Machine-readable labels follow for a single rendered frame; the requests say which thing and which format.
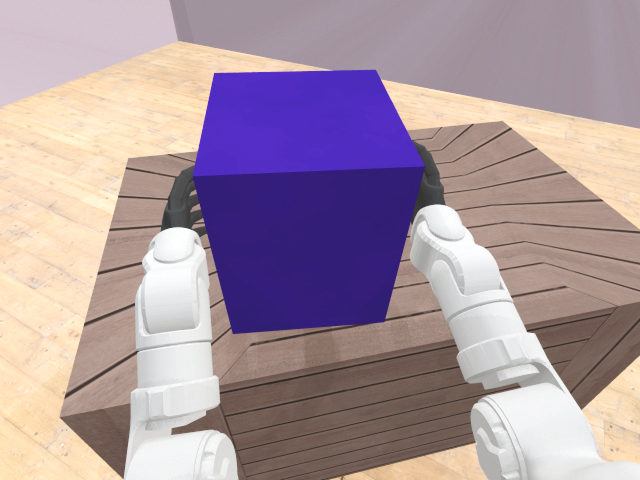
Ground right robot forearm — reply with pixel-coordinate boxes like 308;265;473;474
410;205;599;455

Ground right robot hand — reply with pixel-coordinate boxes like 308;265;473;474
411;140;446;225

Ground carton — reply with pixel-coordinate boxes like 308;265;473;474
193;70;425;334

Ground left robot forearm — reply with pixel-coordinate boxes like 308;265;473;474
124;227;220;480

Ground pedestal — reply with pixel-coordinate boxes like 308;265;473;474
59;121;640;480

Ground left robot hand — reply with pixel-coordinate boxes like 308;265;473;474
161;165;207;237

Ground left robot upper arm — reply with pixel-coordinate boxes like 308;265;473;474
126;430;238;480

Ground right robot upper arm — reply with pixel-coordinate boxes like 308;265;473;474
471;383;640;480

